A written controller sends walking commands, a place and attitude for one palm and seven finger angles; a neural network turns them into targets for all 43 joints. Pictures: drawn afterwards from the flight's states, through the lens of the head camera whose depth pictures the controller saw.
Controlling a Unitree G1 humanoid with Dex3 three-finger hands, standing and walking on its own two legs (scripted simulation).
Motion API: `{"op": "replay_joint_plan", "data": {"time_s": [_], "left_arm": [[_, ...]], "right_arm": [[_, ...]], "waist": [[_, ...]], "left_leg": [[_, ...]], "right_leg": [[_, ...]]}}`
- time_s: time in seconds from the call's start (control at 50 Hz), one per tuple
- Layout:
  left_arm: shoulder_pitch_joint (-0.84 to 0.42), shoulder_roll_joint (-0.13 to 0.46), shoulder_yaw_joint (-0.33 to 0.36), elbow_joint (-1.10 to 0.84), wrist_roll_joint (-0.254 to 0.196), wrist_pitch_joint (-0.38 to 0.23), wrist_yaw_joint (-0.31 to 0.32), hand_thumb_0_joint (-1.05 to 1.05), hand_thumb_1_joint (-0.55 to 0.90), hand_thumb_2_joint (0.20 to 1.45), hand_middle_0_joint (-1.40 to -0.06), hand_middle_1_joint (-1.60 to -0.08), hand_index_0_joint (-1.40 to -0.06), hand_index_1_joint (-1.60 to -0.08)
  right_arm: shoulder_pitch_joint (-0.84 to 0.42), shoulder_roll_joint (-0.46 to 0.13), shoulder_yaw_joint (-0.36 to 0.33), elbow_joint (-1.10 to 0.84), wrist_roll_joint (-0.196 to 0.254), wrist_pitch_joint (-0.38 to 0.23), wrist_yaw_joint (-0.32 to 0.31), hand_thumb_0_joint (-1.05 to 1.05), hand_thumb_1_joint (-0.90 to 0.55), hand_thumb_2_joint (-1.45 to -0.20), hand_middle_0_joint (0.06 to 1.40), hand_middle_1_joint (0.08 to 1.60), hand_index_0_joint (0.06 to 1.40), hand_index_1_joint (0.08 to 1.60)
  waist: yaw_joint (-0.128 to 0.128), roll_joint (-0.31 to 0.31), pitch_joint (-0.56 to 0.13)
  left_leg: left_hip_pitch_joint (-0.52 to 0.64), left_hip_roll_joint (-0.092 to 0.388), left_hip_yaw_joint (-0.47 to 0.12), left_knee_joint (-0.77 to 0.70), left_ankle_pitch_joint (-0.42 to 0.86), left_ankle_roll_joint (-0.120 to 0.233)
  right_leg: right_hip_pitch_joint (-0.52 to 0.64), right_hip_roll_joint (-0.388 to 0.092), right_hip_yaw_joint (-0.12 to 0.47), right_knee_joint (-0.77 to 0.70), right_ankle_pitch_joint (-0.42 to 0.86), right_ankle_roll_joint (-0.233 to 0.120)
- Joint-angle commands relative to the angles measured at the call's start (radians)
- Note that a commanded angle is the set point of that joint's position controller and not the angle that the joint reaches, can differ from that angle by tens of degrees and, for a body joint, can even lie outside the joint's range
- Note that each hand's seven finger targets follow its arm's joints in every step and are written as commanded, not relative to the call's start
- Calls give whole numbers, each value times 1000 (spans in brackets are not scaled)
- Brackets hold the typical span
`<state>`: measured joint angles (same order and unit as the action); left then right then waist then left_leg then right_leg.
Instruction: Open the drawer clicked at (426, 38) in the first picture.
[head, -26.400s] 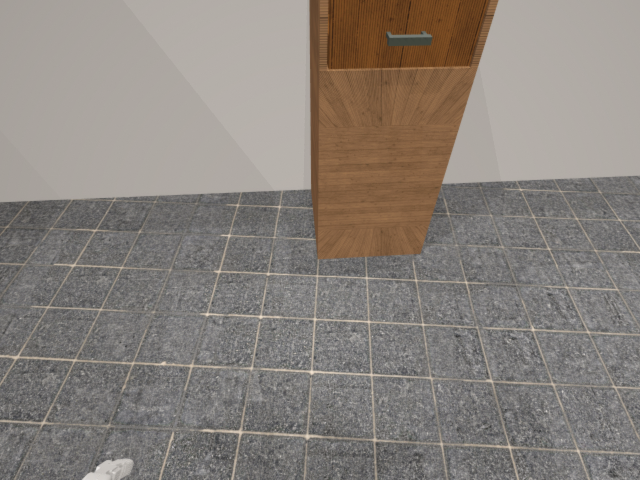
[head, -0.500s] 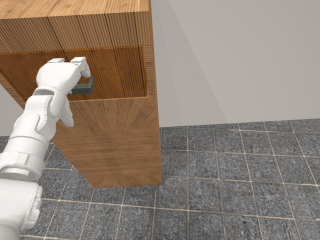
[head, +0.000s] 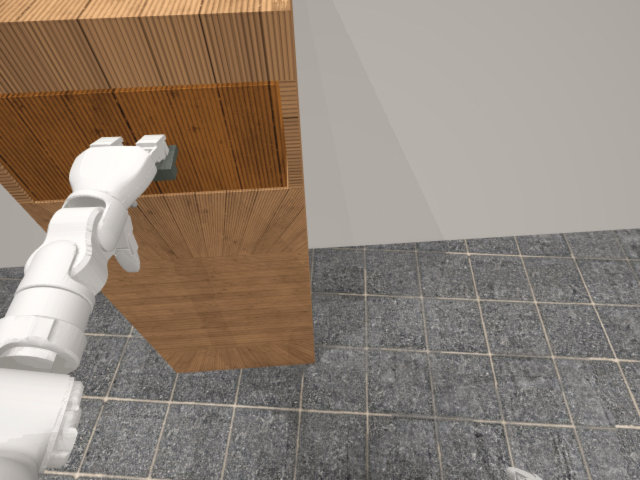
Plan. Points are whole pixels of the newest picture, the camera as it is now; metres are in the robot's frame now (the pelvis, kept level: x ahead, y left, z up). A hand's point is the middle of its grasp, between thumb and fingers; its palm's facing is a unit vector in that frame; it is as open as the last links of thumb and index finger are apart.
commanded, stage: lower the fingers behind the handle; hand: left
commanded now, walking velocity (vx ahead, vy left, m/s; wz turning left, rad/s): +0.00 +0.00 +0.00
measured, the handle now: (136, 162) +0.48 +0.27 +0.13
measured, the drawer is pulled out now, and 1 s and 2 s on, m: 0.00 0.00 0.02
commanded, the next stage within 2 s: close the thumb around the handle in 0.24 s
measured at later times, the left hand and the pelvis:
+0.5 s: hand (134, 199) +0.43 +0.27 +0.10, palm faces -0.02 +0.00 -1.00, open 13.0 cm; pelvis +0.01 +0.01 +0.00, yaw +1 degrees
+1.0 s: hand (134, 198) +0.43 +0.27 +0.10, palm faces -0.02 +0.01 -1.00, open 5.5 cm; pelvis +0.01 +0.00 +0.00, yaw +0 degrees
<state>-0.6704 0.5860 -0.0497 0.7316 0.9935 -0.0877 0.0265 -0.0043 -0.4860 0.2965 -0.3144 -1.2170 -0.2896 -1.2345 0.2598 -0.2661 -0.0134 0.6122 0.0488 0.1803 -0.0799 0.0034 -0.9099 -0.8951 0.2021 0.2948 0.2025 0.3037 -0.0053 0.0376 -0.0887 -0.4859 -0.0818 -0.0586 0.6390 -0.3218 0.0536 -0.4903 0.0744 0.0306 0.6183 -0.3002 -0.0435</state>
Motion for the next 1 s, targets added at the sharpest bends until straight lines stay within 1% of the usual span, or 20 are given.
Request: {"op": "replay_joint_plan", "data": {"time_s": [0.0, 0.04, 0.1, 0.12, 0.18, 0.22, 0.26, 0.32, 0.42, 0.44, 0.48, 0.52, 0.58, 0.6, 0.72, 0.8, 0.82, 0.88, 0.96, 0.98], "left_arm": [[-463, 259, 108, -256, -9, -52, 86, 0, -500, 300, -300, -1200, -300, -1200], [-455, 221, 82, -219, -10, -32, 101, 0, -500, 300, -300, -1200, -300, -1200], [-444, 214, 82, -250, -24, -17, 115, 0, -500, 300, -300, -1200, -300, -1200], [-458, 229, 92, -250, -24, -9, 120, 0, -500, 300, -300, -1200, -300, -1200], [-462, 186, 58, -260, -27, 10, 119, 0, -500, 300, -300, -1200, -300, -1200], [-444, 210, 77, -224, -23, 25, 119, 0, -500, 300, -300, -1200, -300, -1200], [-456, 171, 39, -237, -18, 34, 112, 0, -500, 300, -300, -1200, -300, -1200], [-452, 201, 61, -189, -13, 46, 104, 0, -500, 300, -300, -1200, -300, -1200], [-477, 203, 56, -205, -2, 41, 91, 0, -220, 420, -320, -1230, -320, -1230], [-474, 167, 26, -197, -3, 43, 86, 0, -164, 444, -324, -1236, -324, -1236], [-494, 163, 21, -184, -5, 38, 80, 0, -52, 492, -332, -1248, -332, -1248], [-482, 211, 64, -174, -3, 37, 84, 0, 60, 540, -340, -1260, -340, -1260], [-491, 183, 36, -186, -3, 34, 78, 0, 228, 612, -352, -1278, -352, -1278], [-492, 194, 46, -194, -3, 28, 79, 0, 284, 636, -356, -1284, -356, -1284], [-468, 233, 76, -148, -5, 33, 79, 0, 620, 780, -380, -1320, -380, -1320], [-499, 198, 38, -153, -8, 31, 76, 0, 844, 876, -396, -1344, -396, -1344], [-482, 240, 79, -145, -3, 31, 79, 0, 900, 900, -400, -1350, -400, -1350], [-480, 240, 78, -153, -4, 28, 76, 0, 900, 900, -400, -1350, -400, -1350], [-439, 268, 101, -120, -6, 28, 73, 0, 900, 900, -400, -1350, -400, -1350], [-458, 247, 81, -122, -6, 25, 69, 0, 900, 900, -400, -1350, -400, -1350]], "right_arm": [[4, -115, -60, -91, -5, -43, -9, 0, -900, -900, 200, 300, 200, 300], [12, -119, -61, -76, -1, -46, -3, 0, -900, -900, 200, 300, 200, 300], [15, -122, -66, -69, 0, -49, 3, 0, -900, -900, 200, 300, 200, 300], [18, -125, -65, -61, -1, -48, 3, 0, -900, -900, 200, 300, 200, 300], [10, -126, -66, -57, -1, -49, 6, 0, -900, -900, 200, 300, 200, 300], [5, -127, -63, -50, 2, -45, 4, 0, -900, -900, 200, 300, 200, 300], [-2, -122, -60, -54, 3, -45, 5, 0, -900, -900, 200, 300, 200, 300], [-1, -126, -53, -49, 3, -44, 2, 0, -900, -900, 200, 300, 200, 300], [-12, -121, -50, -58, 0, -43, -2, 0, -900, -900, 200, 300, 200, 300], [-15, -117, -49, -61, 1, -42, -1, 0, -900, -900, 200, 300, 200, 300], [-11, -121, -47, -63, 0, -42, -1, 0, -900, -900, 200, 300, 200, 300], [-12, -123, -47, -63, -1, -44, -4, 0, -900, -900, 200, 300, 200, 300], [-16, -120, -46, -72, -1, -44, -5, 0, -900, -900, 200, 300, 200, 300], [-18, -119, -47, -71, 0, -44, -4, 0, -900, -900, 200, 300, 200, 300], [-14, -123, -45, -71, 1, -41, -10, 0, -900, -900, 200, 300, 200, 300], [-8, -123, -44, -74, 5, -42, -11, 0, -900, -900, 200, 300, 200, 300], [-5, -126, -47, -68, 3, -42, -12, 0, -900, -900, 200, 300, 200, 300], [0, -127, -47, -73, 1, -41, -13, 0, -900, -900, 200, 300, 200, 300], [-1, -128, -44, -75, 4, -37, -16, 0, -900, -900, 200, 300, 200, 300], [-2, -130, -44, -77, 5, -37, -17, 0, -900, -900, 200, 300, 200, 300]], "waist": [[-13, 57, -382], [-25, 47, -334], [-19, 40, -377], [-23, 27, -377], [-32, 1, -362], [-26, -9, -327], [-27, 8, -335], [-25, -18, -298], [-19, 9, -334], [-24, 18, -318], [-34, -18, -298], [-22, -22, -306], [-26, -11, -321], [-20, 12, -325], [-17, -17, -309], [-34, -6, -297], [-23, -15, -306], [-22, -10, -333], [-13, -27, -305], [-26, -34, -296]], "left_leg": [[181, 39, 16, -45, 321, 0], [186, 45, 8, -50, 316, -7], [213, 45, 5, -48, 379, -10], [219, 48, 0, -49, 386, -13], [228, 50, -1, -53, 408, -12], [210, 48, 0, -61, 373, -11], [225, 47, -3, -65, 375, -13], [207, 48, -6, -73, 362, -13], [227, 45, -1, -65, 382, -14], [229, 45, -2, -68, 378, -19], [214, 47, -7, -71, 356, -16], [204, 45, -1, -71, 337, -11], [201, 42, 3, -67, 353, -11], [209, 43, 3, -64, 358, -14], [161, 38, 13, -69, 308, -4], [163, 37, 12, -68, 294, -3], [161, 39, 12, -68, 295, -3], [153, 35, 16, -65, 309, -1], [114, 35, 23, -72, 278, 2], [114, 34, 22, -71, 276, 3]], "right_leg": [[146, -34, 5, -58, 223, -12], [97, -28, -12, -58, 196, -14], [125, -28, -12, -56, 235, -14], [124, -27, -15, -55, 241, -14], [127, -27, -17, -64, 253, -13], [130, -29, -15, -69, 238, -13], [125, -29, -19, -68, 232, -14], [127, -30, -21, -73, 224, -16], [140, -34, -14, -69, 243, -17], [123, -35, -21, -70, 230, -17], [117, -34, -22, -76, 212, -16], [131, -35, -15, -76, 215, -15], [144, -37, -15, -73, 233, -16], [137, -38, -13, -69, 233, -16], [158, -39, -7, -75, 225, -12], [137, -38, -9, -78, 206, -11], [147, -37, -7, -76, 211, -12], [175, -39, -3, -76, 232, -12], [189, -41, 1, -79, 229, -9], [181, -41, 4, -83, 225, -8]]}}
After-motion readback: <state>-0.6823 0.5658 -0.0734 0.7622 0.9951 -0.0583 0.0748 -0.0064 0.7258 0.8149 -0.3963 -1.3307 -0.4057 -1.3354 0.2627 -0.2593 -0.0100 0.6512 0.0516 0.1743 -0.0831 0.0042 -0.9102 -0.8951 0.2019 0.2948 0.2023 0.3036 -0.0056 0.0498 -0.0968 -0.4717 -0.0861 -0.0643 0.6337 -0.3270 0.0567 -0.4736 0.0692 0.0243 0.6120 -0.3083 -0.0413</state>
